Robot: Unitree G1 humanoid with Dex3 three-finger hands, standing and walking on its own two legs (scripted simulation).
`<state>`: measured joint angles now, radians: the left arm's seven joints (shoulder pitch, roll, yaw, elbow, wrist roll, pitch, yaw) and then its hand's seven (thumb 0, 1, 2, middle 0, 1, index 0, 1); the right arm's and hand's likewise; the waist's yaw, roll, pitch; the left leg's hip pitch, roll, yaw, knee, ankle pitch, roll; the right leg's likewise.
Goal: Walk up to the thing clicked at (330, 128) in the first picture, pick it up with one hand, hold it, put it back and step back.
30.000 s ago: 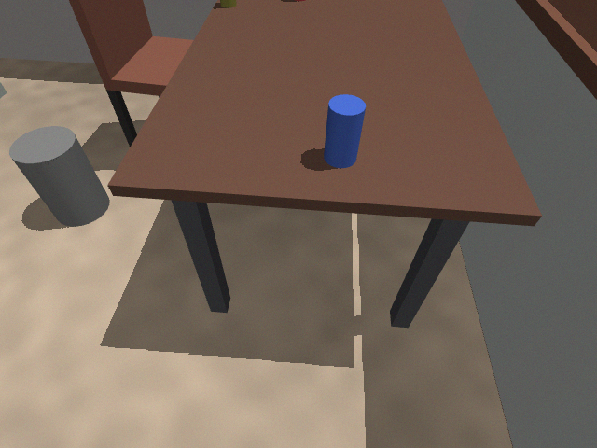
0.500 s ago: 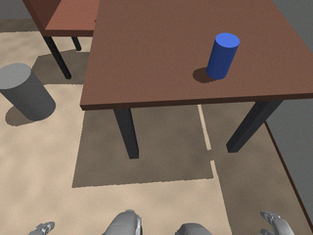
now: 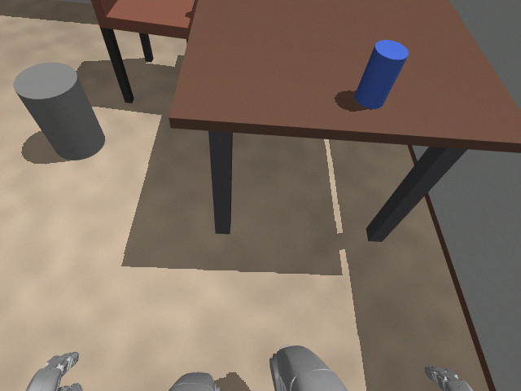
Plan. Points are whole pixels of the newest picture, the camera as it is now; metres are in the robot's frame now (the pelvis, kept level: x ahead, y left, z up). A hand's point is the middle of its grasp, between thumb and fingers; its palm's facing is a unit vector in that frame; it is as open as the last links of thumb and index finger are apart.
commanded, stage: step back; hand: right
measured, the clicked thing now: (379, 76) +0.73 -0.27 +0.03
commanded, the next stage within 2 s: none
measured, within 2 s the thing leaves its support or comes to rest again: neither
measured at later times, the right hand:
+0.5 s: hand out of the picture -0.08 -0.31 -0.16, palm faces -0.08 +0.91 -0.40, open 7.4 cm
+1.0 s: hand out of the picture -0.24 -0.34 -0.15, palm faces -0.01 +0.92 -0.39, open 7.4 cm
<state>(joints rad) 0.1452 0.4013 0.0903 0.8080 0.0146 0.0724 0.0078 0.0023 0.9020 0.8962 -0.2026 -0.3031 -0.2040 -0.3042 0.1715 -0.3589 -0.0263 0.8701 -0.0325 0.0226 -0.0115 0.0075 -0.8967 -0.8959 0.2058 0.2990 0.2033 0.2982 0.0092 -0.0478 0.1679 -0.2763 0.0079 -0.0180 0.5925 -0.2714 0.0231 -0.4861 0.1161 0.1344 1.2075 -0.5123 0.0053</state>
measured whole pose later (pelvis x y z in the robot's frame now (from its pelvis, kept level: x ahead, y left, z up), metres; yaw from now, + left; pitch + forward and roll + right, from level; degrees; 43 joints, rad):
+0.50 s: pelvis -0.17 -0.03 -0.01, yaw +2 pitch -2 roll +1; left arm 0.14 0.38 0.06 0.78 0.04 0.04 0.01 0.00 0.90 0.90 -0.21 -0.30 -0.21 -0.30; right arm 0.20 -0.41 -0.04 0.87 -0.02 0.04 -0.02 0.01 -0.90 -0.90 0.20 0.30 0.20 0.30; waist 0.01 0.01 0.17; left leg -0.33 -0.05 -0.05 0.84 -0.49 -0.01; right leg -0.37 -0.06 -0.03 0.69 -0.29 0.00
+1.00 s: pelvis -0.34 -0.07 +0.00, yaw -2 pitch -3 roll +1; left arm 0.24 0.36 0.06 0.93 0.05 0.03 -0.01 0.00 0.90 0.90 -0.20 -0.30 -0.21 -0.30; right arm 0.14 -0.42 -0.05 0.88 -0.02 0.06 -0.02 0.01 -0.90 -0.90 0.20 0.30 0.20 0.30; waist 0.04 0.02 0.12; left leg -0.53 -0.07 -0.14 0.98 -0.43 0.00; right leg -0.24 0.00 0.02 0.65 -0.37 -0.03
